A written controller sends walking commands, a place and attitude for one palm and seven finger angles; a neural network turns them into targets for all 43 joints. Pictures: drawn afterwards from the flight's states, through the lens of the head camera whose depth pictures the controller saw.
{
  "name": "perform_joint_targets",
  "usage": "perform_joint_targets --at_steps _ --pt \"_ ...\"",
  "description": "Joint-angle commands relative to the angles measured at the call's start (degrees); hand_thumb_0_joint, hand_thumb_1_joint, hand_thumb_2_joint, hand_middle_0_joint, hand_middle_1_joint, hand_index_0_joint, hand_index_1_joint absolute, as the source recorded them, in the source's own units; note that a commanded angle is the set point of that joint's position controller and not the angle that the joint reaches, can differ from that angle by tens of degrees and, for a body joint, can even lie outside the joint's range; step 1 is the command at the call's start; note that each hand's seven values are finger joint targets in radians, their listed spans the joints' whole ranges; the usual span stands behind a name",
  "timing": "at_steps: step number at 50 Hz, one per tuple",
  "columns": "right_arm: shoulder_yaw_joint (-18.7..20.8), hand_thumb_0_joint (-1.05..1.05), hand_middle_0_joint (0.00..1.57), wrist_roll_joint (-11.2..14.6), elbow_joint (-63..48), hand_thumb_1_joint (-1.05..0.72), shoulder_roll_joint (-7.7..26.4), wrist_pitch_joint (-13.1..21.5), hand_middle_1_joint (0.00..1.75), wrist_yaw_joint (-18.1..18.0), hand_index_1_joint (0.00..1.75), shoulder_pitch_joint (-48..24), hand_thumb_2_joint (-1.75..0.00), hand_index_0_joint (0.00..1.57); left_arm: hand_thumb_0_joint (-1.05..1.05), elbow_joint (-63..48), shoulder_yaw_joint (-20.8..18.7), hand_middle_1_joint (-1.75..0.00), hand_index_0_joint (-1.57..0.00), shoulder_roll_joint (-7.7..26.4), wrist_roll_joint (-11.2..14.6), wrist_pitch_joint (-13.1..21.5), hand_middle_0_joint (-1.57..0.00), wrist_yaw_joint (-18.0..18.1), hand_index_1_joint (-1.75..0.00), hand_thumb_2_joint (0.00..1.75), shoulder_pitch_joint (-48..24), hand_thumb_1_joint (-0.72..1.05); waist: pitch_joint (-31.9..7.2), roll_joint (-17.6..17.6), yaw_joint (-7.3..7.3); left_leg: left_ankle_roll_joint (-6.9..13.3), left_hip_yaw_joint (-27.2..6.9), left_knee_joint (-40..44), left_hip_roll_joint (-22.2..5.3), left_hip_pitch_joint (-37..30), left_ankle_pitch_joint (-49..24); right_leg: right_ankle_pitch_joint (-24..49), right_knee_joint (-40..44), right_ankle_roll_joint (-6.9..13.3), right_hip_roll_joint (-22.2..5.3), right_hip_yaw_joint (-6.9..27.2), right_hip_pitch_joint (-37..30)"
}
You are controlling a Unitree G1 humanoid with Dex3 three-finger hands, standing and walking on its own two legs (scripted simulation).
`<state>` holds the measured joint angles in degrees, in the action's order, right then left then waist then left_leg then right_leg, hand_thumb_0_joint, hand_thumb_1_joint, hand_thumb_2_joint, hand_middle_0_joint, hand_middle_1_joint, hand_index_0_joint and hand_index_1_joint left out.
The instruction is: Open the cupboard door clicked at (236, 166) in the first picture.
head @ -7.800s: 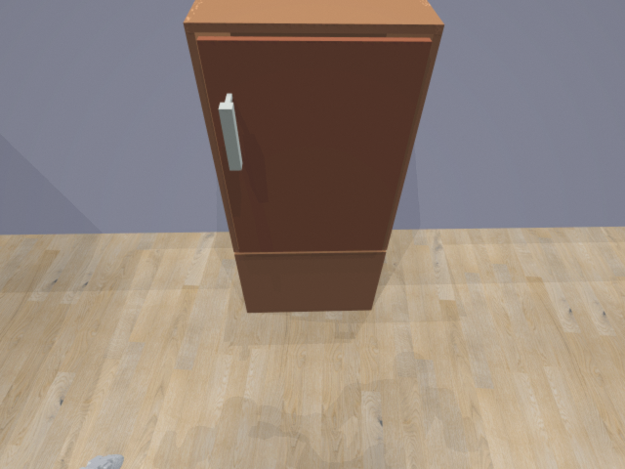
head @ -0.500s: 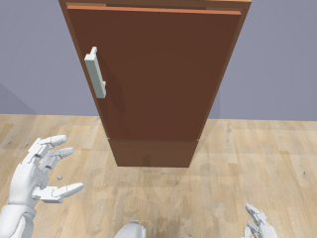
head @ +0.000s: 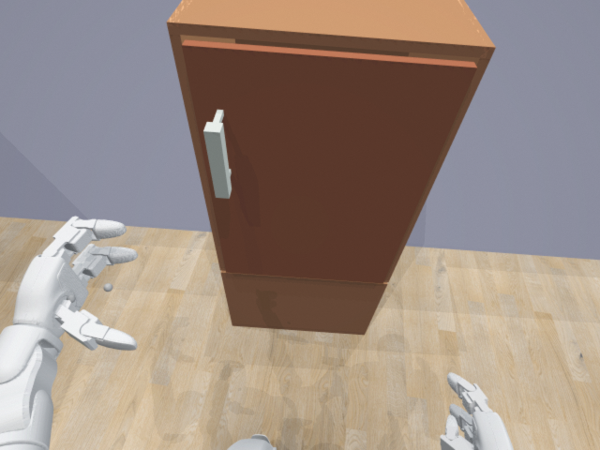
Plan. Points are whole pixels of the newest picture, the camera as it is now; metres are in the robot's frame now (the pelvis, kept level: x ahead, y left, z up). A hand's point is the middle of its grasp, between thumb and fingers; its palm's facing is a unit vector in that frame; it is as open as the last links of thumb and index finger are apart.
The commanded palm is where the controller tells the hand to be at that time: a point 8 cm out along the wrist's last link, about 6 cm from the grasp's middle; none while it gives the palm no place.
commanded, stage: raise the hand with hooked fingers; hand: left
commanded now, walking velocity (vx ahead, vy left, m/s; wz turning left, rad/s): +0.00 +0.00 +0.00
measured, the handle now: (221, 154) +0.55 +0.19 +0.07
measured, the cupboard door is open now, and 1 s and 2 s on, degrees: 0 0 0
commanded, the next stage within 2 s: move the hooked fingers beside the handle in 0.64 s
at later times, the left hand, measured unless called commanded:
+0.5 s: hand (125, 271) +0.29 +0.25 +0.09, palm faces +0.06 -1.00 -0.03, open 14.0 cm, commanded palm +0.27 +0.30 +0.09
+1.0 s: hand (144, 249) +0.33 +0.24 +0.09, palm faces +0.06 -1.00 -0.01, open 14.0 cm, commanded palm +0.31 +0.29 +0.09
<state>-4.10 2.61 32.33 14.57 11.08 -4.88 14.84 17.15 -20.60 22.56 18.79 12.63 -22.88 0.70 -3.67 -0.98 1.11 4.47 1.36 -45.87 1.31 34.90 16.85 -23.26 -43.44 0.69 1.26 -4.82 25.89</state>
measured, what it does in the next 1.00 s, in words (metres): stands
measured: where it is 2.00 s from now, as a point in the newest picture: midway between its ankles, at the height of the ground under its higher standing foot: outside the picture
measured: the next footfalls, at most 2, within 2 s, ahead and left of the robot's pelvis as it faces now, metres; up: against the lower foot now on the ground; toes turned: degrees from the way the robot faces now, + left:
none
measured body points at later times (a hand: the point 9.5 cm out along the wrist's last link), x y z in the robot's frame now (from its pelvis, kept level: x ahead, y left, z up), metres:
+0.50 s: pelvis +0.01 -0.02 +0.00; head +0.03 -0.02 +0.45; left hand +0.29 +0.30 +0.09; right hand +0.15 -0.27 -0.07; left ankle +0.07 +0.06 -0.71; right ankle -0.01 -0.12 -0.70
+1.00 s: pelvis +0.01 -0.04 +0.00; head +0.04 -0.03 +0.45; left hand +0.32 +0.29 +0.09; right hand +0.16 -0.29 -0.08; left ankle +0.07 +0.06 -0.70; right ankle -0.01 -0.12 -0.70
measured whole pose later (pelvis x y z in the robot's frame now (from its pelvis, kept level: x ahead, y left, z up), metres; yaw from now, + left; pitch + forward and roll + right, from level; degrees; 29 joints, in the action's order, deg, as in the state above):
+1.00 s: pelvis +0.01 -0.04 +0.00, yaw +0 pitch +7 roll -2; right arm -3.1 3.5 34.7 16.0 8.9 -5.7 15.2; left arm 31.7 -23.2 24.7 18.7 13.1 -25.8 -11.7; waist -3.7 -1.3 0.4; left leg 1.8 0.5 -45.5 -0.3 35.2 17.2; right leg -24.2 -43.8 3.3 3.1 -5.3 26.8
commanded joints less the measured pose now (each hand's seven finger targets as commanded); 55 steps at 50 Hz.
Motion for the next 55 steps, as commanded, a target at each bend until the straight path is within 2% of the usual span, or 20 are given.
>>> perform_joint_targets --at_steps 1,4,6,11,14,17,21,25,27,35,37,38,39,40,44,47,48,49,52,55 --pt "4.38 0.0 0.2 0.31 -7.53 -0.9 9.81 2.97 0.3 -1.43 0.3 -2.46 -0.9 0.2 0.0 -10.24 -6.27 -1.2 -0.3 14.63 1.76 2.87 -0.3 -0.86 -1.2 0.3 -15.14 -0.5 -10.95 -5.34 -0.9 -3.83 -9.65 11.93 -3.02 -18.76 2.09 4.17 7.21 1.69 1.73 1.04 6.05" --pt "4.3 0.0 0.2 0.37 -7.23 -0.9 9.83 3.06 0.3 -1.45 0.3 -2.13 -0.9 0.2 0.0 -8.95 -6.37 -1.2 -0.3 15.37 1.49 2.28 -0.3 -1.63 -1.2 0.3 -17.02 -0.5 -10.79 -7.6 -0.92 -3.96 -9.65 12.34 -2.93 -19.78 1.44 4.48 7.7 1.76 1.64 0.98 5.95" --pt "4.27 0.0 0.2 0.47 -7.1 -0.9 9.93 3.0 0.3 -1.59 0.3 -1.91 -0.9 0.2 0.0 -6.94 -6.99 -1.2 -0.3 16.17 1.9 1.62 -0.3 -2.08 -1.2 0.3 -18.11 -0.5 -9.98 -5.04 -1.14 -3.39 -9.05 12.41 -2.68 -18.76 1.72 4.52 8.82 1.64 1.73 1.32 4.91" --pt "4.58 0.0 0.2 0.67 -7.34 -0.9 9.96 3.05 0.3 -1.23 0.3 -1.43 -0.9 0.2 0.0 -3.98 -6.32 -1.2 -0.3 14.84 2.68 0.8 -0.3 -3.76 -1.2 0.3 -15.7 -0.5 -10.13 -3.54 -0.6 -2.72 -7.0 10.86 -1.94 -17.35 -1.98 6.41 9.64 1.56 1.64 1.92 3.23" --pt "4.73 0.0 0.2 0.56 -7.55 -0.9 9.96 2.91 0.3 -0.85 0.3 -1.39 -0.9 0.2 0.0 -5.54 -6.81 -1.2 -0.3 15.5 2.41 1.48 -0.3 -3.31 -1.2 0.3 -16.25 -0.5 -10.17 -5.66 -0.35 -2.75 -6.49 10.3 -1.78 -17.26 -2.86 6.81 9.15 1.55 1.57 2.0 3.53" --pt "4.77 0.0 0.2 0.32 -7.59 -0.9 9.92 2.83 0.3 -0.79 0.3 -1.12 -0.9 0.2 0.0 -6.68 -8.28 -1.2 -0.3 16.83 2.45 2.33 -0.3 -2.41 -1.2 0.3 -16.92 -0.5 -11.26 -3.82 -0.52 -2.37 -5.96 9.51 -1.54 -16.61 -3.69 7.4 9.15 1.26 1.55 2.56 2.9" --pt "4.72 0.0 0.2 0.39 -7.24 -0.9 9.65 2.74 0.3 -0.9 0.3 -1.27 -0.9 0.2 0.0 -7.82 -8.37 -1.2 -0.3 17.17 2.2 3.54 -0.3 -1.71 -1.2 0.3 -17.53 -0.5 -11.62 -6.37 -0.59 -2.26 -5.12 8.81 -1.48 -16.73 -4.11 7.8 9.02 1.11 1.38 3.25 2.63" --pt "4.66 0.0 0.2 0.45 -6.84 -0.9 9.61 2.57 0.3 -1.17 0.3 -1.03 -0.9 0.2 0.0 -6.42 -7.78 -1.2 -0.3 16.33 2.71 3.31 -0.3 -2.2 -1.2 0.3 -17.27 -0.5 -11.7 -3.43 -0.83 -2.0 -4.81 8.02 -1.34 -15.66 -4.93 9.32 8.94 0.8 1.33 3.7 1.65" --pt "4.63 0.0 0.2 0.58 -6.77 -0.9 9.48 2.55 0.3 -1.18 0.3 -1.42 -0.9 0.2 0.0 -6.47 -7.66 -1.2 -0.3 16.29 2.64 3.32 -0.3 -2.46 -1.2 0.3 -17.61 -0.5 -11.67 -4.95 -0.87 -1.95 -4.5 7.73 -1.21 -15.94 -5.56 10.44 8.98 0.65 1.13 4.02 1.97" --pt "4.67 0.0 0.2 0.76 -6.73 -0.9 9.3 1.99 0.3 -1.16 0.3 -1.55 -0.9 0.2 0.0 -4.77 -7.64 -1.2 -0.3 15.79 3.27 2.74 -0.3 -2.85 -1.2 0.3 -17.06 -0.5 -11.82 -1.55 -0.75 -1.7 -3.66 6.12 -0.99 -14.19 -7.47 14.2 8.67 -0.26 0.56 5.53 0.4" --pt "4.59 0.0 0.2 0.8 -6.92 -0.9 9.16 1.86 0.3 -1.09 0.3 -1.78 -0.9 0.2 0.0 -4.74 -7.56 -1.2 -0.3 15.66 3.23 2.66 -0.3 -2.91 -1.2 0.3 -17.49 -0.5 -12.15 -2.24 -0.75 -1.73 -3.55 6.04 -0.94 -14.0 -7.39 14.49 8.54 -0.4 0.45 5.62 0.76" --pt "4.69 0.0 0.2 0.88 -6.51 -0.9 9.38 1.66 0.3 -1.17 0.3 -1.65 -0.9 0.2 0.0 -3.84 -8.61 -1.2 -0.3 17.16 2.89 2.79 -0.3 -2.79 -1.2 0.3 -18.4 -0.5 -11.84 -2.77 -0.96 -1.79 -3.37 5.89 -0.99 -13.77 -7.33 14.37 8.54 -0.37 0.47 5.73 1.0" --pt "4.51 0.0 0.2 0.82 -6.56 -0.9 9.23 1.54 0.3 -1.14 0.3 -1.74 -0.9 0.2 0.0 -3.56 -8.14 -1.2 -0.3 16.77 2.79 3.01 -0.3 -2.75 -1.2 0.3 -19.6 -0.5 -11.34 -3.14 -0.99 -1.81 -3.49 6.0 -0.91 -13.43 -7.03 13.97 8.48 -0.32 0.43 5.67 1.24" --pt "4.6 0.0 0.2 0.77 -6.18 -0.9 9.47 1.36 0.3 -1.24 0.3 -1.36 -0.9 0.2 0.0 -3.56 -8.77 -1.2 -0.3 18.05 2.57 3.28 -0.3 -2.47 -1.2 0.3 -21.0 -0.5 -11.86 -1.91 -1.16 -1.76 -3.53 5.71 -1.07 -13.19 -7.12 13.81 8.24 -0.34 0.46 5.89 0.66" --pt "4.47 0.0 0.2 1.04 -5.54 -0.9 9.36 1.06 0.3 -1.75 0.3 -1.44 -0.9 0.2 0.0 -0.17 -5.93 -1.2 -0.3 16.35 1.89 4.04 -0.3 -2.59 -1.2 0.3 -28.26 -0.5 -11.24 -3.52 -2.68 -1.72 -3.58 5.56 -1.09 -13.47 -4.73 10.87 8.57 -0.32 0.47 6.05 3.47" --pt "4.66 0.0 0.2 0.95 -4.82 -0.9 9.76 0.7 0.3 -1.87 0.3 -0.51 -0.9 0.2 0.0 3.17 -7.82 -1.2 -0.3 19.18 1.3 4.26 -0.3 -2.75 -1.2 0.3 -29.02 -0.5 -13.48 -3.15 -1.98 -1.72 -3.74 5.2 -1.2 -13.09 -5.68 11.86 8.01 -0.17 0.34 6.31 2.23" --pt "4.59 0.0 0.2 0.96 -4.92 -0.9 9.72 0.58 0.3 -1.76 0.3 -0.53 -0.9 0.2 0.0 3.22 -6.86 -1.2 -0.3 18.51 1.1 4.39 -0.3 -2.93 -1.2 0.3 -30.13 -0.5 -14.17 -3.59 -2.2 -1.61 -3.6 5.09 -1.1 -13.6 -6.38 12.77 7.79 -0.21 0.33 6.24 2.28" --pt "4.69 0.0 0.2 0.93 -4.94 -0.9 9.76 0.34 0.3 -1.63 0.3 -0.21 -0.9 0.2 0.0 4.67 -8.09 -1.2 -0.3 19.63 1.01 4.28 -0.3 -2.99 -1.2 0.3 -28.98 -0.5 -14.69 -3.6 -1.53 -1.67 -3.63 5.03 -1.08 -13.16 -6.97 13.51 7.58 -0.11 0.36 6.22 1.52" --pt "4.68 0.0 0.2 0.97 -5.02 -0.9 9.77 -0.24 0.3 -1.33 0.3 0.19 -0.9 0.2 0.0 6.35 -8.52 -1.2 -0.3 20.5 0.77 4.36 -0.3 -3.06 -1.2 0.3 -30.51 -0.5 -15.03 -4.66 -1.43 -1.76 -3.63 5.17 -1.18 -13.16 -7.75 14.46 7.01 0.12 0.52 5.75 1.46" --pt "4.87 0.0 0.2 0.98 -5.33 -0.9 9.99 -0.95 0.3 -1.2 0.3 0.94 -0.9 0.2 0.0 8.1 -8.61 -1.2 -0.3 20.57 1.11 4.67 -0.3 -3.13 -1.2 0.3 -31.08 -0.5 -14.68 -2.18 -1.53 -1.59 -3.53 4.86 -1.26 -12.19 -7.61 14.49 6.89 0.07 0.8 5.75 1.59"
